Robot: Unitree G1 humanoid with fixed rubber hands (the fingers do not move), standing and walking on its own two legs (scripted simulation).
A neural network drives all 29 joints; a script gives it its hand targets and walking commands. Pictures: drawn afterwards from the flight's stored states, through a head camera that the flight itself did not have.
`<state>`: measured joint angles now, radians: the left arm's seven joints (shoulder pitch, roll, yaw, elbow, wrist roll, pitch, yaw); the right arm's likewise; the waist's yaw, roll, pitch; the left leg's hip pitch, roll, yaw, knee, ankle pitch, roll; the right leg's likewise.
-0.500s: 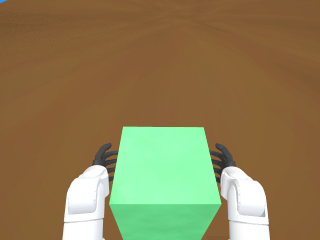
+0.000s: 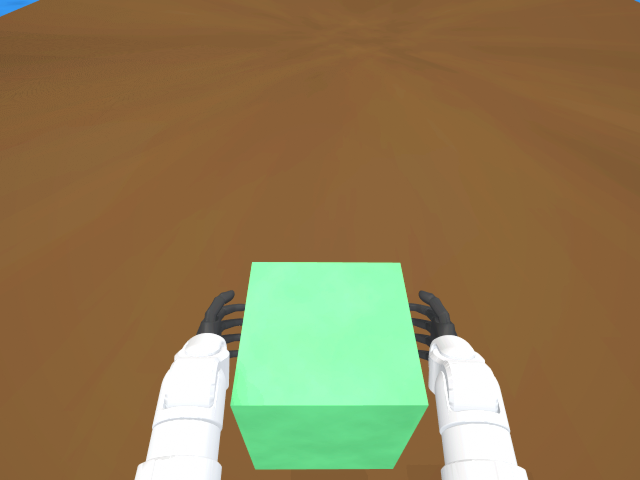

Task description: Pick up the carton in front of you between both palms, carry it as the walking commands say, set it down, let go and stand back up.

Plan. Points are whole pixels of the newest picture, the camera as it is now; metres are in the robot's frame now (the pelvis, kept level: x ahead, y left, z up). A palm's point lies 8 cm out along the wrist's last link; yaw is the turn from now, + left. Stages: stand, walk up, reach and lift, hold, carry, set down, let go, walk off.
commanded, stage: carry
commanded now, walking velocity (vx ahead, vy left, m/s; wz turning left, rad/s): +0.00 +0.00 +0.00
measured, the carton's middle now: (325, 369) +0.30 +0.00 -0.05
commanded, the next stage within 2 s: hold in 0.74 s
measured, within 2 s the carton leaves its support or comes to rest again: neither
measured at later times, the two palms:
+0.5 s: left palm (212, 358) +0.26 +0.14 +0.04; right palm (452, 360) +0.26 -0.16 +0.04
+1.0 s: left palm (222, 363) +0.26 +0.13 +0.04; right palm (467, 378) +0.24 -0.17 +0.04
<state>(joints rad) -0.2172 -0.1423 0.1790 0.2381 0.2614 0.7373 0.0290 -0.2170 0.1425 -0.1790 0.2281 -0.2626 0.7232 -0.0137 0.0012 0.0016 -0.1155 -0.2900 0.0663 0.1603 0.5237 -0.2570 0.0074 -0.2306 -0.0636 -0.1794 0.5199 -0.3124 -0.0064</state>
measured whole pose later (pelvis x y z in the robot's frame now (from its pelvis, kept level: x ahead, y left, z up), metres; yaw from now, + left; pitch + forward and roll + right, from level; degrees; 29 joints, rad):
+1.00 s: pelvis -0.04 +0.00 +0.01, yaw -5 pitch -7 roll +0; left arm -0.26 -0.15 0.22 0.26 0.29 0.72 0.02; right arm -0.27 0.15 -0.22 0.28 -0.29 0.70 0.00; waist 0.01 0.00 0.05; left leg -0.13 0.01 -0.01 0.43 -0.18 -0.01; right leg -0.10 0.01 -0.03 0.44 -0.22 -0.02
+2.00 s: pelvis -0.08 +0.01 -0.20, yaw -8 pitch +43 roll +0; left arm -0.76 -0.05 0.46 0.63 0.20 0.22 0.05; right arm -0.82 0.06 -0.36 0.71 -0.20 0.20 -0.07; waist 0.06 -0.04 -0.22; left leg -1.77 -0.09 -0.07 1.50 -0.48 -0.03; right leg -1.77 0.12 0.07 1.50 -0.49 0.02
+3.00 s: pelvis -0.11 +0.02 -0.38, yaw -9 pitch +41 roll +0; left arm -1.18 0.16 0.38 0.87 0.02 0.19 0.11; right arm -1.30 -0.14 -0.21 0.99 -0.02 0.17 -0.16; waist 0.09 -0.04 0.15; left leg -2.28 -0.11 -0.03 2.14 -0.58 -0.05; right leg -2.27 0.18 0.05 2.14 -0.60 0.07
